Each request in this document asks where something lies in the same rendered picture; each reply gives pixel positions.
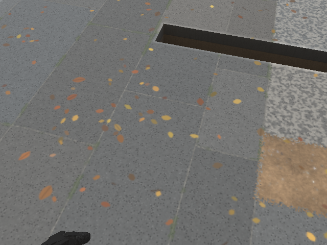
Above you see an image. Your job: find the robot left hand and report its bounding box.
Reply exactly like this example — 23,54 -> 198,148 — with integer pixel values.
41,231 -> 90,245

